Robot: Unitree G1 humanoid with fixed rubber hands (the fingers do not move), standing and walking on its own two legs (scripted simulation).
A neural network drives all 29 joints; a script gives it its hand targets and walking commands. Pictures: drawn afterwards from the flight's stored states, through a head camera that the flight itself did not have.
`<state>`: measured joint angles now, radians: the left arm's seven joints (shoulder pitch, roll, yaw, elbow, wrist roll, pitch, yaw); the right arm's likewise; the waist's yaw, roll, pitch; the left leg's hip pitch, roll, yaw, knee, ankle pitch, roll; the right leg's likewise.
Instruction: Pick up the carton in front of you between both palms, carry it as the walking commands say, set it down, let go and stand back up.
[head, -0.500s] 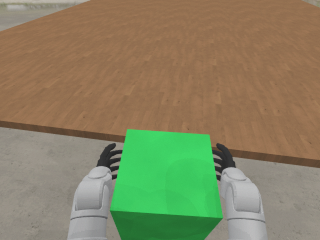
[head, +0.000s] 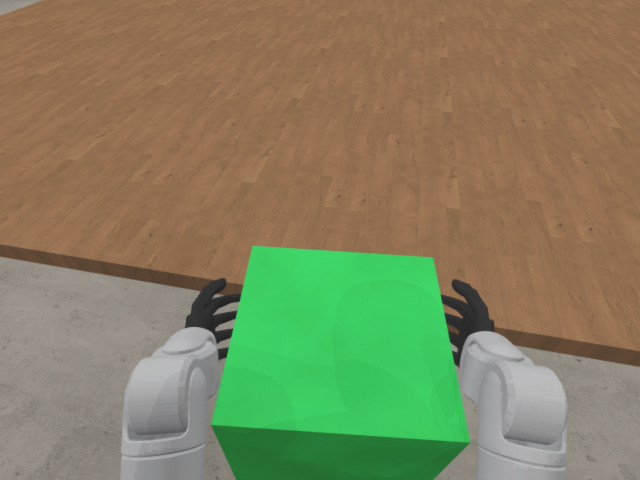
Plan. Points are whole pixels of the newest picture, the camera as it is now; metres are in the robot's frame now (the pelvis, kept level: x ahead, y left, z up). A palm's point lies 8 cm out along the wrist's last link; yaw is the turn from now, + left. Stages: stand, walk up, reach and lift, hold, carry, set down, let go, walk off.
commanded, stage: carry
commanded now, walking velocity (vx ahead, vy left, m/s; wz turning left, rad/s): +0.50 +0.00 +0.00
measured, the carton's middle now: (333, 381) +0.26 -0.01 +0.02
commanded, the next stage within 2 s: none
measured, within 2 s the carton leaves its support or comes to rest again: neither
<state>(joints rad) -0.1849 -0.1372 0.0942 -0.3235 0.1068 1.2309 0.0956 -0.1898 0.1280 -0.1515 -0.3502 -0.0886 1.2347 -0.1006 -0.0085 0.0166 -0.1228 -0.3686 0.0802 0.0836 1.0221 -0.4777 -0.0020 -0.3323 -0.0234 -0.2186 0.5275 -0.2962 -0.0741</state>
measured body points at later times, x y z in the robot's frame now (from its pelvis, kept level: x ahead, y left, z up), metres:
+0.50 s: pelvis +0.33 +0.04 +0.01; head +0.37 +0.04 +0.46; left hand +0.65 +0.15 +0.10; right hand +0.61 -0.15 +0.11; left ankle +0.35 +0.10 -0.73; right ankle +0.26 -0.08 -0.65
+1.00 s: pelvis +0.64 -0.03 +0.00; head +0.73 -0.04 +0.44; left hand +1.05 +0.13 +0.13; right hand +1.07 -0.18 +0.13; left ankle +0.63 +0.10 -0.62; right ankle +0.64 -0.09 -0.73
